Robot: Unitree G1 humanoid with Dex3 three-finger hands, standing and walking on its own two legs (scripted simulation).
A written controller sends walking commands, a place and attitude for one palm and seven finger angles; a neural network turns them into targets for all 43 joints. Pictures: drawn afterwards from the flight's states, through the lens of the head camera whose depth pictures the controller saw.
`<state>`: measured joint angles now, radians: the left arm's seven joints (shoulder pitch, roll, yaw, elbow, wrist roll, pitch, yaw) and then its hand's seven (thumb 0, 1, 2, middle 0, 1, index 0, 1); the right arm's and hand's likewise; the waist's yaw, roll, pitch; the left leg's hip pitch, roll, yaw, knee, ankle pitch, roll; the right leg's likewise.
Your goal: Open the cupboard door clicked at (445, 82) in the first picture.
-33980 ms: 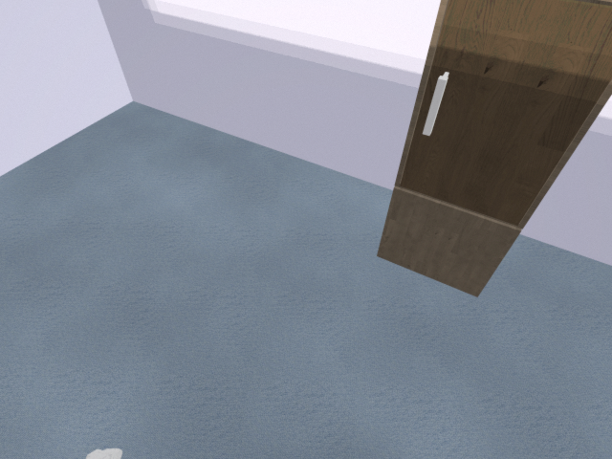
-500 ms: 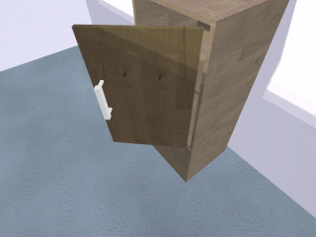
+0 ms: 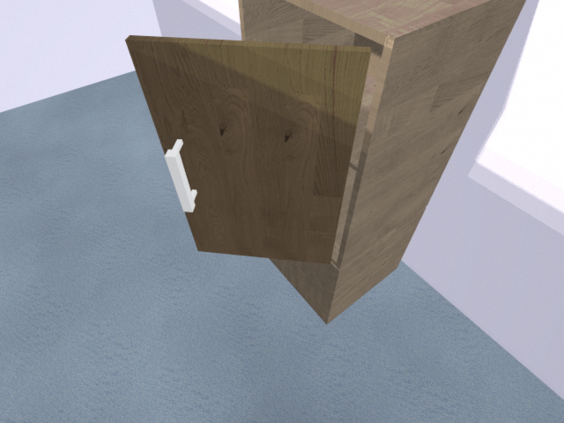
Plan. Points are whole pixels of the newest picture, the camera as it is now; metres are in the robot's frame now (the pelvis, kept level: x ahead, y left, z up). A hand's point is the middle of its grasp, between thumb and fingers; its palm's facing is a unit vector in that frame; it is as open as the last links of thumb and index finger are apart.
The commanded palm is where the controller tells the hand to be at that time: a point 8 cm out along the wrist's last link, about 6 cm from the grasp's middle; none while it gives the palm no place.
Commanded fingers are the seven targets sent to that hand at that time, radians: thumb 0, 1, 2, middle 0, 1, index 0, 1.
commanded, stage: raise the hand with hooked fingers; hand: left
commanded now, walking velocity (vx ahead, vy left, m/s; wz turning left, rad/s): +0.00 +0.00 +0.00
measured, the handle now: (184, 176) +0.57 +0.25 -0.02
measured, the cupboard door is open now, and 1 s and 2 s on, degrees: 46 46 46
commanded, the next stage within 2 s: none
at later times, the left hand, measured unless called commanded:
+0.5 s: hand out of the picture +0.13 +0.21 -0.06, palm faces +0.00 -1.00 -0.03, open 9.3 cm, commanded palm +0.13 +0.27 -0.05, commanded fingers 0.00 0.25 0.62 -0.25 -0.72 -0.25 -0.72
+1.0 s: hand (102, 381) +0.18 +0.27 -0.04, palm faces -0.06 -1.00 -0.05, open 12.3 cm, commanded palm +0.16 +0.32 -0.03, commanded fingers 0.00 -0.34 0.37 -0.29 -1.10 -0.29 -1.10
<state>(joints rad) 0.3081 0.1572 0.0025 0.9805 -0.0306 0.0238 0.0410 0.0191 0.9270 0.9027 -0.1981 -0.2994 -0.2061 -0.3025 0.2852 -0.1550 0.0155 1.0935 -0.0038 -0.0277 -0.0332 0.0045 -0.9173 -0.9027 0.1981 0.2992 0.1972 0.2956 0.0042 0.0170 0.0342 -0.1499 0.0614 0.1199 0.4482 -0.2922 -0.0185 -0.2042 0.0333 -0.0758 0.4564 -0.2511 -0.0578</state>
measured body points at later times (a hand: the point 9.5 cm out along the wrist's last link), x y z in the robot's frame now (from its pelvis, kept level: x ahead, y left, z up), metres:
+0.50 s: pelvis -0.05 +0.02 -0.10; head +0.01 +0.04 +0.35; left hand +0.13 +0.27 -0.06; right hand +0.21 -0.19 -0.13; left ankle -0.03 +0.13 -0.74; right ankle +0.00 -0.08 -0.74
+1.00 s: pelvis -0.05 +0.04 -0.08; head +0.01 +0.07 +0.37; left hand +0.17 +0.32 -0.03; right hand +0.12 -0.21 -0.14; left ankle -0.03 +0.13 -0.74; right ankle +0.00 -0.08 -0.74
